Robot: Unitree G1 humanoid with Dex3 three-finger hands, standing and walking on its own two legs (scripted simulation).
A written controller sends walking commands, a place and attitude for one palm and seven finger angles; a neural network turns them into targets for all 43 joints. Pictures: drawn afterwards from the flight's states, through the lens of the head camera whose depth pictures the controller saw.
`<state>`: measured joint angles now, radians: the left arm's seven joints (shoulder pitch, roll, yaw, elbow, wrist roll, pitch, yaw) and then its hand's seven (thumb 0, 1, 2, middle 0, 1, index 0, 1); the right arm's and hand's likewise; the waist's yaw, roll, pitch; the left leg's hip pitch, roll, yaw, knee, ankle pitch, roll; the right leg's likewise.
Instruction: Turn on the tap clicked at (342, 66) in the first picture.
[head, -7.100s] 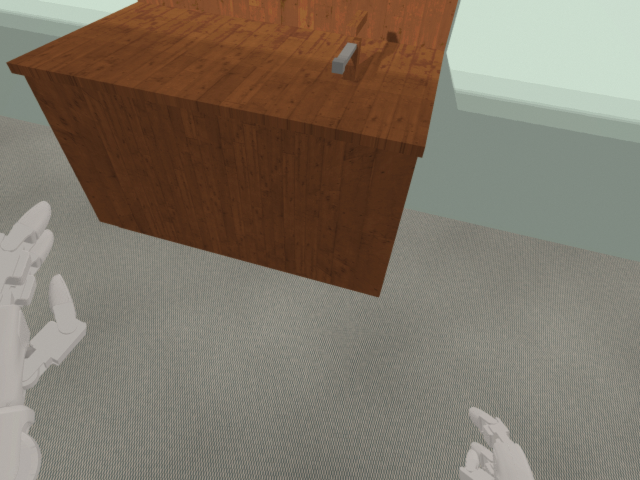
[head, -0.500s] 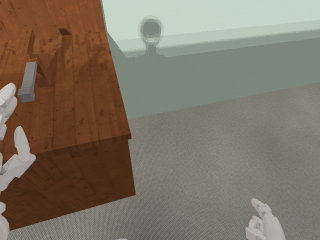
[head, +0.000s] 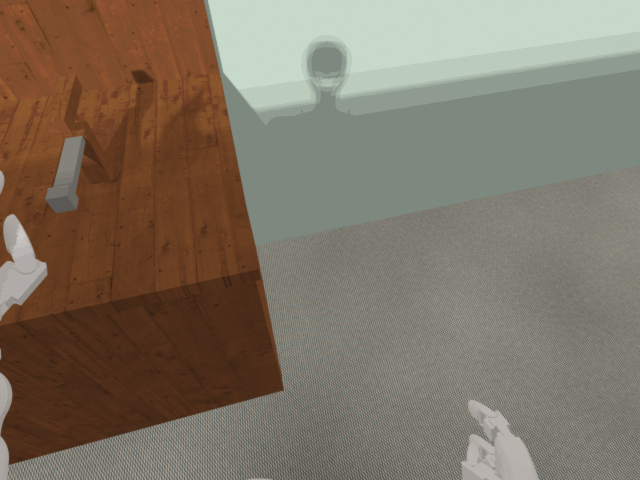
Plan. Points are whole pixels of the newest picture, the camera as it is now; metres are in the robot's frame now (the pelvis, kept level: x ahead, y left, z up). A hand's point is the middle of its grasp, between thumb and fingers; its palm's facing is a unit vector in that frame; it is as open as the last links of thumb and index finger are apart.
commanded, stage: come to a stop and stand still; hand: left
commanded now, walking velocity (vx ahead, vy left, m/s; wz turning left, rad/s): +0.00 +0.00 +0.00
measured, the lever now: (62, 198) +0.43 +0.43 +0.08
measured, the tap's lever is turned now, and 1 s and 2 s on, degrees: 0 0 0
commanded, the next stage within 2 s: look again from close up in 0.94 s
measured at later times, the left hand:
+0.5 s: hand (67, 270) +0.26 +0.28 +0.17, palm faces +0.36 -0.87 -0.33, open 7.4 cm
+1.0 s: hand (49, 262) +0.27 +0.31 +0.16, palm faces +0.37 -0.87 -0.33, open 7.4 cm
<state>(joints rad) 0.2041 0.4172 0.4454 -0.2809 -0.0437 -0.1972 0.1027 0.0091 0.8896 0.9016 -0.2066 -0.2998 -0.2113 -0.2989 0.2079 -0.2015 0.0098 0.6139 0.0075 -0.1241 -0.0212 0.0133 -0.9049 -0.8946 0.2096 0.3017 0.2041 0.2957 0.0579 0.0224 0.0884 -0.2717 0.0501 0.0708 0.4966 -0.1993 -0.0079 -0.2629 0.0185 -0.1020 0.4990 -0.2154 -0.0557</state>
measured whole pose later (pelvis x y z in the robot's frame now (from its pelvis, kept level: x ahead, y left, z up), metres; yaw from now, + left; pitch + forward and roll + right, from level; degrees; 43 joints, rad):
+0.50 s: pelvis +0.03 +0.04 +0.01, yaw -2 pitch +0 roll -1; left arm 0.39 0.37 0.34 -0.44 -0.04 -0.22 0.10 0.01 0.89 0.90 -0.20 -0.30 -0.21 -0.30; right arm 0.22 -0.17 0.05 0.58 -0.01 -0.14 -0.02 0.01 -0.91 -0.90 0.21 0.30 0.20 0.30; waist 0.03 -0.05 0.03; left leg -0.21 -0.02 0.02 0.42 -0.20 0.04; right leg -0.18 0.01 -0.06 0.35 -0.17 -0.01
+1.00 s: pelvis +0.04 +0.06 +0.01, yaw -1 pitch +1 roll -1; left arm 0.41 0.36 0.34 -0.46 -0.05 -0.19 0.11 0.01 0.89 0.90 -0.20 -0.30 -0.21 -0.30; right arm 0.19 -0.19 0.03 0.55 -0.01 -0.08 -0.04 0.01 -0.91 -0.90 0.21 0.30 0.20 0.30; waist 0.03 -0.04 0.03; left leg -0.21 -0.05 0.02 0.42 -0.22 0.07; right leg -0.17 -0.02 -0.06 0.35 -0.19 0.02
